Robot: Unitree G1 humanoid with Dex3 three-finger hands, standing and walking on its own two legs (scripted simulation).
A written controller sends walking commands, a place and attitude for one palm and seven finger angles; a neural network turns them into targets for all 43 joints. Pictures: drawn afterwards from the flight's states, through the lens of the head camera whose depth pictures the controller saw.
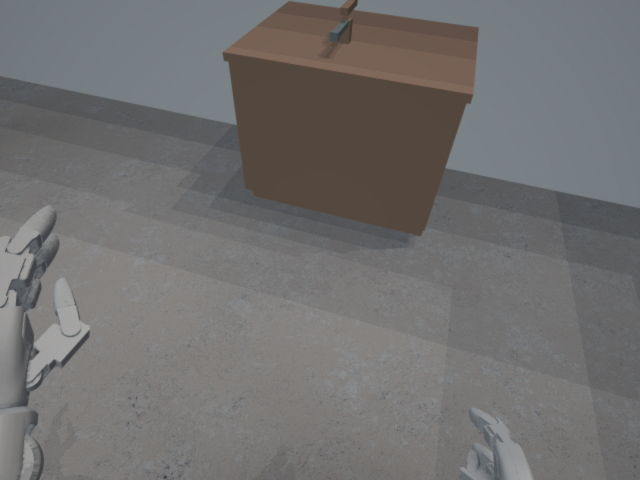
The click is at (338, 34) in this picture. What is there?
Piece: tap's lever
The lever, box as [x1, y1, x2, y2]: [330, 30, 339, 41]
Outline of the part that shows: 331,30 330,40 337,41 339,37 339,31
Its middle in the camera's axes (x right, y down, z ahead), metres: +0.04 -0.68 +1.29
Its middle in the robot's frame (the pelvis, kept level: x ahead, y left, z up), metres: +1.43 +0.04 +0.01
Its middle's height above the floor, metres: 0.78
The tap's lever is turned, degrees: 0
